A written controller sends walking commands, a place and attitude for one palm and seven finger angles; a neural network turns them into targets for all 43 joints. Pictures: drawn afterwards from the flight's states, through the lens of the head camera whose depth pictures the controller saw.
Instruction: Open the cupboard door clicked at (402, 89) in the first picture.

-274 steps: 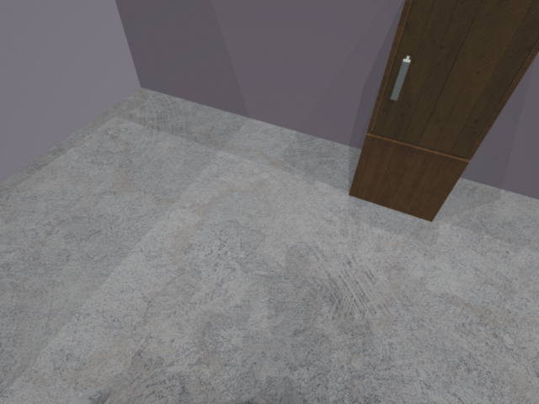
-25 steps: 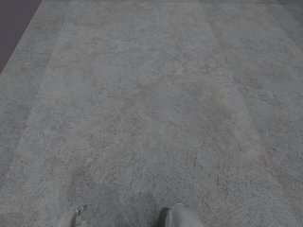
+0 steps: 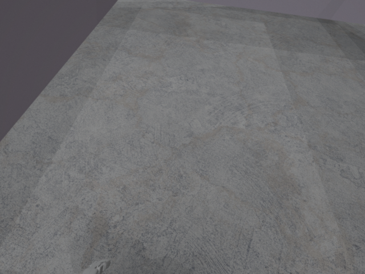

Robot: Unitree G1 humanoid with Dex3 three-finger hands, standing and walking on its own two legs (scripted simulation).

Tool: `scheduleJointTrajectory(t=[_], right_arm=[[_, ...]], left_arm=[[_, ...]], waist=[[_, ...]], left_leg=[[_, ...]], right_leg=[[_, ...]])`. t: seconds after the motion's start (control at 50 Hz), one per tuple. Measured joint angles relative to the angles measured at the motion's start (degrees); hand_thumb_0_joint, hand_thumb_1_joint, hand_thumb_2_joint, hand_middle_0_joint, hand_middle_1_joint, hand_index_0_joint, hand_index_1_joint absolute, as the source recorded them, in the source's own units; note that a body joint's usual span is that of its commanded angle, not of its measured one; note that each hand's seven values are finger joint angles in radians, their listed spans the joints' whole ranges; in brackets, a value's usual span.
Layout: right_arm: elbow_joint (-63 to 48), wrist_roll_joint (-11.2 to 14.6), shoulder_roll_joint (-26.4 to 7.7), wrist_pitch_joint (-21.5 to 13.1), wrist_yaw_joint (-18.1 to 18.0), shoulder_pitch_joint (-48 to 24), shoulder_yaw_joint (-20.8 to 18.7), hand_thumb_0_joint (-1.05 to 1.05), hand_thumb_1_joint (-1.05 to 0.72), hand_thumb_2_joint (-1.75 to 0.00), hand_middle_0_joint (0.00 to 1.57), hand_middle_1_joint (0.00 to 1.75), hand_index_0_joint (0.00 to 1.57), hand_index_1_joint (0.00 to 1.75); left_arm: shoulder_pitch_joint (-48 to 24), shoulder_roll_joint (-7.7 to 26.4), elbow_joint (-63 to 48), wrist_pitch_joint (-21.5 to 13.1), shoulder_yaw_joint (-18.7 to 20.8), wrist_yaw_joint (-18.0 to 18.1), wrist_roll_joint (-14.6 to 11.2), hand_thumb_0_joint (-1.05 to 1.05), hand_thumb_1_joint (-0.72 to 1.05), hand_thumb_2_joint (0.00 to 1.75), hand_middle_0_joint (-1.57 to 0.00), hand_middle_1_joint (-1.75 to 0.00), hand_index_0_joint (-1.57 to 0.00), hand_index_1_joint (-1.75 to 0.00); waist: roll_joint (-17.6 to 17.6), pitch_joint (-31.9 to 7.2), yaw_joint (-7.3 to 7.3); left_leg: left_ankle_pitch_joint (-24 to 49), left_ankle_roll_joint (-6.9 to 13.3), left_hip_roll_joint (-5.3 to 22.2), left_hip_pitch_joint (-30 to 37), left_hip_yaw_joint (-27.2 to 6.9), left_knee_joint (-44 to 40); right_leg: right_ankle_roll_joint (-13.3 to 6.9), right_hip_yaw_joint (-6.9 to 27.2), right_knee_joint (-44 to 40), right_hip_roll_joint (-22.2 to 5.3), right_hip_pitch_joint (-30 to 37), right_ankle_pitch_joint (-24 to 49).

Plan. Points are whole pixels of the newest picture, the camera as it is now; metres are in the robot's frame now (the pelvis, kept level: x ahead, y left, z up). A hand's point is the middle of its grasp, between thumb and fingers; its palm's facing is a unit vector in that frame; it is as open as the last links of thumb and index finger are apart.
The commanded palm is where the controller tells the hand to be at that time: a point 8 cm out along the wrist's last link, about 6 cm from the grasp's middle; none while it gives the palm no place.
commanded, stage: turn to face it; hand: left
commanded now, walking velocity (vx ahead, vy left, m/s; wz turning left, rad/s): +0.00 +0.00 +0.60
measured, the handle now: out of the picture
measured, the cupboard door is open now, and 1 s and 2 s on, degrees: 0 0 0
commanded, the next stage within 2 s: none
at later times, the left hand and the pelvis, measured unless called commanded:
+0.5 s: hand out of the picture +0.07 +0.20 -0.13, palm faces +0.24 -0.94 -0.26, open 7.4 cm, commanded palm none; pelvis +0.00 -0.03 +0.02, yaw +14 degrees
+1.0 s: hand out of the picture -0.10 +0.12 -0.14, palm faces +0.56 -0.79 -0.26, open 7.4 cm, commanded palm none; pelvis -0.01 -0.07 +0.02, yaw +33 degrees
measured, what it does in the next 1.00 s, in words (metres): steps on the spot, turning left: right foot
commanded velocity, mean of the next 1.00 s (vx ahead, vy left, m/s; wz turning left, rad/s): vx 0.00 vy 0.00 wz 0.60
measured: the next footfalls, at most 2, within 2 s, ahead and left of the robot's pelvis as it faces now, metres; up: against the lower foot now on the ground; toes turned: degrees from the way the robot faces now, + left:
right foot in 0.56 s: +0.06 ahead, -0.16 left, +0.00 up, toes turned +15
left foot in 1.08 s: -0.06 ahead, +0.06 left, +0.00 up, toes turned +43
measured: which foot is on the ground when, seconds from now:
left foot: down 0.00-0.56, up 0.58-1.00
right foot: up 0.00-0.54, down 0.56-1.00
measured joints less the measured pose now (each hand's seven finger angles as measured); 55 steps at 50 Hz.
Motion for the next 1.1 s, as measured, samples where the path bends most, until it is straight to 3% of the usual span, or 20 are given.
scheduleJointTrajectory(t=[0.06, 0.14, 0.24, 0.36, 0.48, 0.56, 0.6, 0.64, 0.7, 0.76, 0.86, 0.96, 1.02, 1.06, 1.08, 1.1], right_arm=[[-0.94, -0.43, 0.22, -0.75, -0.17, -0.73, 0.12, 0.01, -0.92, -0.90, 0.20, 0.30, 0.20, 0.30], [-1.48, -0.23, 0.18, -1.37, -0.89, -1.00, 0.24, 0.01, -0.91, -0.90, 0.20, 0.30, 0.20, 0.30], [-1.50, 0.16, -0.17, -1.60, -0.97, -0.89, 0.12, 0.01, -0.90, -0.90, 0.20, 0.30, 0.21, 0.30], [-1.48, 0.09, -1.26, -0.91, -0.57, -1.34, -0.53, 0.01, -0.90, -0.90, 0.20, 0.30, 0.21, 0.30], [-2.16, -0.21, -3.30, 0.03, -0.19, -2.46, -1.51, 0.01, -0.90, -0.90, 0.20, 0.30, 0.21, 0.30], [-2.96, -0.06, -4.85, 1.06, 0.12, -2.68, -2.46, 0.01, -0.90, -0.90, 0.20, 0.30, 0.21, 0.30], [-2.79, 0.03, -5.74, 1.67, 0.05, -3.25, -3.20, 0.01, -0.90, -0.90, 0.20, 0.30, 0.20, 0.30], [-2.90, -0.27, -6.40, 2.28, 0.29, -3.11, -3.69, 0.01, -0.90, -0.90, 0.20, 0.30, 0.20, 0.30], [-2.87, -0.44, -6.82, 2.35, 0.91, -3.11, -3.74, 0.01, -0.91, -0.90, 0.20, 0.29, 0.20, 0.30], [-2.81, -0.25, -6.96, 2.34, 1.24, -3.06, -3.64, 0.01, -0.91, -0.90, 0.20, 0.29, 0.20, 0.30], [-1.64, -0.18, -6.97, 3.43, 1.34, -3.79, -3.24, 0.01, -0.91, -0.90, 0.20, 0.29, 0.20, 0.30], [-1.47, 0.12, -6.30, 3.43, 1.37, -6.27, -2.29, 0.01, -0.91, -0.90, 0.20, 0.29, 0.20, 0.30], [-2.37, 0.38, -5.62, 2.62, 1.39, -7.95, -1.55, 0.01, -0.91, -0.90, 0.20, 0.29, 0.20, 0.30], [-3.42, 0.39, -5.38, 1.79, 1.48, -8.68, -1.16, 0.01, -0.91, -0.90, 0.20, 0.29, 0.20, 0.30], [-3.99, 0.30, -5.37, 1.11, 1.52, -8.97, -1.06, 0.01, -0.91, -0.90, 0.20, 0.29, 0.20, 0.30], [-4.27, 0.35, -4.93, 0.47, 1.39, -9.48, -1.03, 0.01, -0.91, -0.90, 0.20, 0.29, 0.20, 0.30]], left_arm=[[1.55, 1.99, 0.58, 1.60, 1.22, 0.20, -0.01, 0.00, 0.91, 0.90, -0.20, -0.30, -0.20, -0.30], [3.14, 4.12, 1.93, 2.23, 2.51, -0.07, 0.20, 0.00, 0.91, 0.90, -0.19, -0.30, -0.19, -0.30], [4.37, 6.14, 2.25, 2.31, 3.23, 0.16, 0.03, 0.00, 0.91, 0.90, -0.19, -0.30, -0.19, -0.30], [2.87, 6.32, 1.48, 2.64, 3.03, 0.26, -0.13, 0.00, 0.91, 0.90, -0.19, -0.30, -0.19, -0.30], [-0.25, 4.05, -0.92, 2.28, 1.77, 0.09, -0.47, 0.00, 0.91, 0.90, -0.19, -0.30, -0.19, -0.30], [-0.39, 2.52, -3.33, 0.92, 0.71, -0.15, -0.62, 0.00, 0.91, 0.90, -0.19, -0.30, -0.19, -0.30], [0.03, 1.47, -3.74, 0.31, 0.19, 0.11, -0.11, 0.00, 0.91, 0.90, -0.20, -0.30, -0.20, -0.30], [1.15, 0.72, -3.82, 0.68, -0.50, 0.14, -0.02, 0.00, 0.91, 0.90, -0.20, -0.30, -0.20, -0.30], [2.99, 0.45, -3.44, 0.54, -0.71, 0.17, -0.14, 0.00, 0.91, 0.89, -0.20, -0.30, -0.20, -0.30], [4.16, 0.48, -3.08, -0.03, -0.96, 0.11, -0.12, 0.00, 0.90, 0.89, -0.20, -0.30, -0.20, -0.30], [6.00, 0.49, -2.64, -0.40, -1.16, 0.04, 0.15, 0.00, 0.90, 0.90, -0.20, -0.30, -0.20, -0.30], [7.69, 1.52, -1.64, -0.05, -0.76, -0.02, 0.60, 0.00, 0.90, 0.89, -0.20, -0.30, -0.20, -0.30], [8.39, 2.91, -0.98, 0.38, -0.14, -0.11, 0.70, 0.00, 0.90, 0.89, -0.20, -0.30, -0.20, -0.30], [8.99, 4.02, -0.55, 0.68, 0.38, -0.22, 0.47, 0.00, 0.90, 0.89, -0.20, -0.30, -0.20, -0.30], [9.34, 4.59, -0.42, 0.97, 0.70, -0.33, 0.21, 0.00, 0.90, 0.90, -0.20, -0.30, -0.20, -0.30], [8.94, 5.38, 0.01, 1.55, 1.03, -0.33, 0.02, 0.00, 0.90, 0.90, -0.20, -0.30, -0.20, -0.30]], waist=[[-0.83, 1.28, 0.71], [-0.01, 2.20, 1.10], [0.66, 1.82, 1.52], [1.08, 0.92, 1.03], [2.50, 0.73, -0.33], [3.46, -0.08, -0.45], [4.59, 0.17, 0.04], [4.90, -0.07, -0.19], [4.17, -0.01, -0.19], [3.66, 0.74, -0.27], [3.39, 1.86, 0.67], [2.40, 3.06, 2.21], [1.25, 3.59, 3.27], [0.57, 3.46, 3.65], [0.29, 3.17, 3.66], [-0.70, 3.48, 3.70]], left_leg=[[-0.28, 3.50, -1.53, -0.47, -0.01, -0.88], [3.89, 3.91, -2.87, 1.36, -1.19, -8.01], [7.51, 4.05, -4.16, 3.34, -3.40, -14.12], [9.06, 3.44, -5.61, 3.68, -6.81, -15.54], [10.06, 1.85, -7.00, 1.85, -10.88, -14.24], [9.47, -0.12, -8.44, -1.08, -13.47, -10.68], [-0.03, -1.31, -8.42, -4.81, -13.14, -1.38], [-4.28, -1.91, -8.42, -8.56, -11.31, 10.24], [-2.17, -3.23, -6.46, -11.32, -8.43, 22.15], [0.09, -4.48, -4.16, -11.52, -7.65, 26.19], [-0.64, -5.52, -1.54, -8.98, -6.92, 23.58], [-4.09, -5.10, -0.81, -4.12, -4.02, 12.64], [-4.27, -4.01, -1.25, -0.31, -1.66, 3.80], [0.24, -3.09, -1.83, 3.17, -0.37, -4.24], [2.29, -0.81, -2.25, 4.15, -0.44, -6.90], [1.58, 0.83, -3.07, 3.46, -0.65, -5.76]], right_leg=[[2.17, 6.52, 14.72, 0.36, -6.50, -8.34], [3.81, 12.08, 26.50, 0.63, -12.02, -3.73], [5.67, 15.38, 26.69, -0.09, -12.54, -0.61], [6.59, 16.30, 20.47, -0.07, -9.65, -1.56], [5.70, 16.05, 10.02, 2.09, -5.69, -4.23], [4.03, 15.28, -5.35, 3.25, 0.77, 0.04], [1.24, 14.02, -5.67, 3.44, 0.93, 1.15], [-0.31, 12.23, -6.28, 2.46, 1.99, 1.90], [-0.82, 10.42, -9.42, 1.03, 4.40, 3.41], [-1.01, 8.07, -10.94, 0.03, 5.88, 3.92], [-1.00, 4.02, -10.69, -1.29, 6.54, 3.19], [-0.13, 0.67, -8.77, -3.14, 5.86, 1.99], [0.91, -1.19, -6.22, -4.59, 4.93, 0.63], [1.95, -2.42, -2.99, -5.77, 3.81, -1.07], [2.57, -2.21, 0.29, -6.50, 2.27, -2.16], [3.54, 0.34, 5.34, -6.88, 0.10, -6.12]])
